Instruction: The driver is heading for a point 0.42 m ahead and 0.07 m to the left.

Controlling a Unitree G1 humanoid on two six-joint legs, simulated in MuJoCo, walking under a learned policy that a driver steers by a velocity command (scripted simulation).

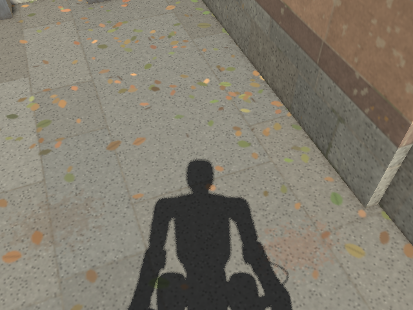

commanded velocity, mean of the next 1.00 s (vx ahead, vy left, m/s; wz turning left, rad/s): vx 0.23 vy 0.00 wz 0.00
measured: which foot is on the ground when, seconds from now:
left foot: down 0.00-1.00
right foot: down 0.00-0.52, up 0.54-0.98, down 1.00-1.00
